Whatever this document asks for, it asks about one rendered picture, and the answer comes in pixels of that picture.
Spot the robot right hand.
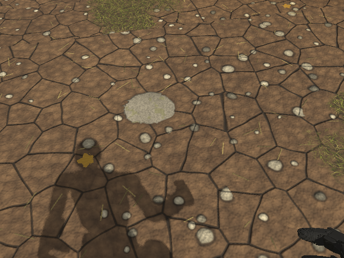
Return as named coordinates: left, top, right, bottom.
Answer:
left=297, top=227, right=344, bottom=258

